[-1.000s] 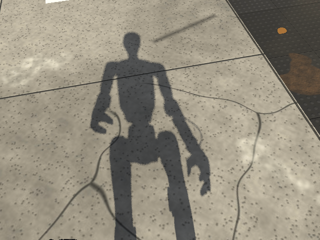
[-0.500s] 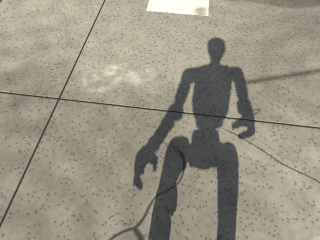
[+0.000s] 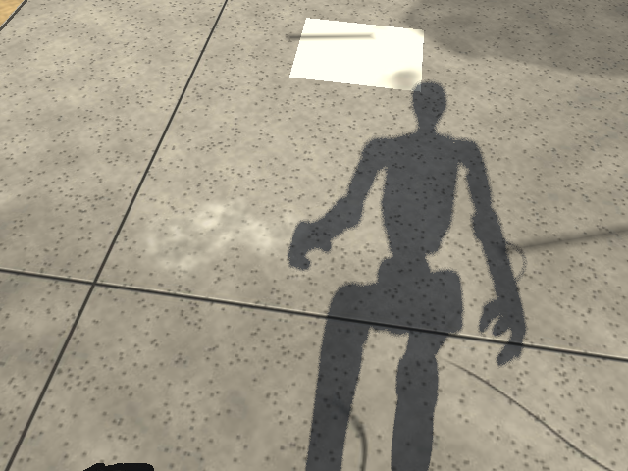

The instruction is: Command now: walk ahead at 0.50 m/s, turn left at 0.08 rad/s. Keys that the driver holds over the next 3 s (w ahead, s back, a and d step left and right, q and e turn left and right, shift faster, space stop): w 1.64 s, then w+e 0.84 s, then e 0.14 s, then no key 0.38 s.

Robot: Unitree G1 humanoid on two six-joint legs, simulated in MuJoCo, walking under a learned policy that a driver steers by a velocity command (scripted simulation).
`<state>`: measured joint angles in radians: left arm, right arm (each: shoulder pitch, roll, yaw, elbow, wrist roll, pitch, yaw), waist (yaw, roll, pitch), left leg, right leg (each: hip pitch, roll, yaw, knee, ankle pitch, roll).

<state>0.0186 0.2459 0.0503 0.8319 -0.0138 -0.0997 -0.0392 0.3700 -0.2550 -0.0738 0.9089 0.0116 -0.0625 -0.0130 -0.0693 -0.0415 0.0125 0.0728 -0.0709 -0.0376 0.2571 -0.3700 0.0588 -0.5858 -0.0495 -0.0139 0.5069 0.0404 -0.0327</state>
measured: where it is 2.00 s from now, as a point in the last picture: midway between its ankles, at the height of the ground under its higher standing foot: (296, 215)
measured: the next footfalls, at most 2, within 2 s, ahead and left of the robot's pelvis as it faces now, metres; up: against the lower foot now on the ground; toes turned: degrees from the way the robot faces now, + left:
right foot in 0.04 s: +0.22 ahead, -0.12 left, +0.00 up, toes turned -2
left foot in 0.58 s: +0.51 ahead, +0.12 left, +0.00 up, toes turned +2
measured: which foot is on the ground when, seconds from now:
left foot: down 0.00-0.06, up 0.08-0.56, down 0.58-1.00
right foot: up 0.00-0.02, down 0.04-0.60, up 0.62-1.00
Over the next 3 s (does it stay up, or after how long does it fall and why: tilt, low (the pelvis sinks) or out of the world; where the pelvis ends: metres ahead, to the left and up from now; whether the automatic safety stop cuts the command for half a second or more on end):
stays up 1.56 -0.11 0.00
